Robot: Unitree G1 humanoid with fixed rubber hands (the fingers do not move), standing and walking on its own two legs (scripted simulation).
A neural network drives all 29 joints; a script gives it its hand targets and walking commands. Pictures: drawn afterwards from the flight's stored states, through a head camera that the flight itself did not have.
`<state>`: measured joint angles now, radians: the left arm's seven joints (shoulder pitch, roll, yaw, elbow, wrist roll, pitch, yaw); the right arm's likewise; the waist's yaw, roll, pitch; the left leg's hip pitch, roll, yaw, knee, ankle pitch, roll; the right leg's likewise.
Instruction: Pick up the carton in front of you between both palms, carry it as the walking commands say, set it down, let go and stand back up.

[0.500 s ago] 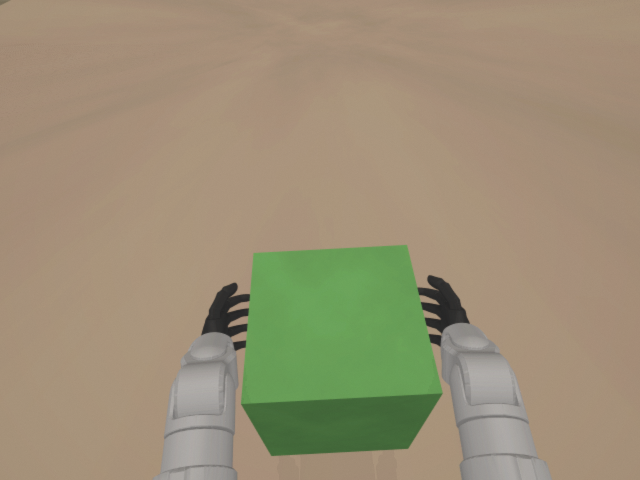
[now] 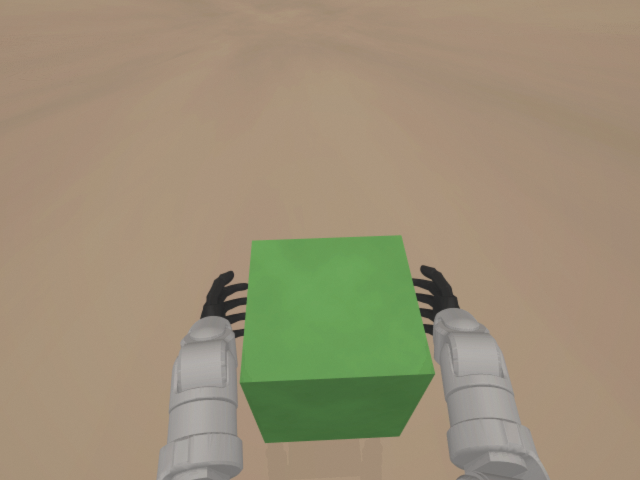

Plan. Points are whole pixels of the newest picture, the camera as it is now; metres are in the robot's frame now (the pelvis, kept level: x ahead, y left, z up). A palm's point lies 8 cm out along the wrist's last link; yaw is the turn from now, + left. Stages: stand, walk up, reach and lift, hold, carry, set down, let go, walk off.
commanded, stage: set down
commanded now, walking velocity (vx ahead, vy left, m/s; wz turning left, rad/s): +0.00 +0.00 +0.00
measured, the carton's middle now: (329, 344) +0.32 +0.01 -0.05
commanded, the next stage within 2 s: none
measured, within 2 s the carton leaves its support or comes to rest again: neither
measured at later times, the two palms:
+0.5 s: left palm (241, 359) +0.35 +0.17 -0.16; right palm (409, 346) +0.38 -0.13 -0.15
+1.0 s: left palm (240, 370) +0.39 +0.19 -0.29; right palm (382, 353) +0.43 -0.11 -0.29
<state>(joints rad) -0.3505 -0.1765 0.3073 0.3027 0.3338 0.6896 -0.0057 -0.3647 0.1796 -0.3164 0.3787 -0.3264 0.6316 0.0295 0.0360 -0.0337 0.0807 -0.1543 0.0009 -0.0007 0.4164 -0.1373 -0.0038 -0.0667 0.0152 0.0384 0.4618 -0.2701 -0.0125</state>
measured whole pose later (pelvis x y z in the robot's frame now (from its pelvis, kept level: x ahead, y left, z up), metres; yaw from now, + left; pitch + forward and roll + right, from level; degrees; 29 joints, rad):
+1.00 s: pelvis -0.04 +0.00 -0.20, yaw -4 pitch +46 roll -1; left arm -0.83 -0.08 0.54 0.55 0.26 0.26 0.03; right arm -0.93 0.04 -0.39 0.73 -0.23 0.23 -0.05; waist 0.09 -0.06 -0.20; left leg -1.82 -0.06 -0.08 1.43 -0.40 -0.04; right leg -1.74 0.13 0.07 1.49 -0.54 0.02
